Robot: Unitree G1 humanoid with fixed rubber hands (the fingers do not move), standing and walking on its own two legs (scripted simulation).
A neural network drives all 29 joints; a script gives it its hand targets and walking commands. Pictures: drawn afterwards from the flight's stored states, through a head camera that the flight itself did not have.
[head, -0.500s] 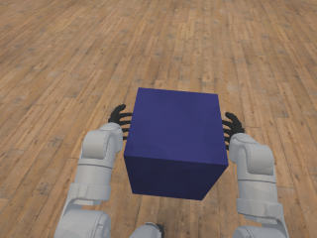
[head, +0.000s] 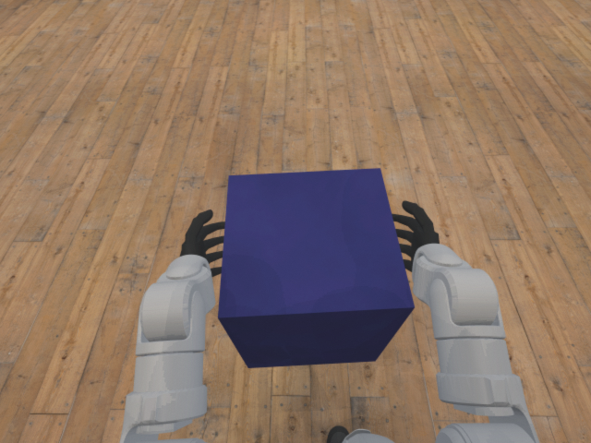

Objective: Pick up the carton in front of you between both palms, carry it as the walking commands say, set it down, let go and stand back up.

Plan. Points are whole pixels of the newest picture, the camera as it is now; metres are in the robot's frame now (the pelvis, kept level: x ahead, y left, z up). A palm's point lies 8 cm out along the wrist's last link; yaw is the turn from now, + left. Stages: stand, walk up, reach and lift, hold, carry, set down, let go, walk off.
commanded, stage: carry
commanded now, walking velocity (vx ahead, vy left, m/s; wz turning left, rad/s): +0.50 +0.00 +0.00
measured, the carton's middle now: (308, 276) +0.36 -0.01 -0.01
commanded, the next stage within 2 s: none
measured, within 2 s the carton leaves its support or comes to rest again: neither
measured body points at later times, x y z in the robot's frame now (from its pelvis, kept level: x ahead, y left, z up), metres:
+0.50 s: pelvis +0.31 +0.05 +0.02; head +0.28 +0.06 +0.46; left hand +0.59 +0.19 +0.08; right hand +0.57 -0.11 +0.09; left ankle +0.34 +0.14 -0.72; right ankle +0.20 -0.06 -0.65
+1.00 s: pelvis +0.60 +0.01 +0.02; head +0.59 -0.01 +0.47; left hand +0.86 +0.17 +0.08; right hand +0.88 -0.14 +0.08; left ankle +0.53 +0.14 -0.64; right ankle +0.63 -0.08 -0.72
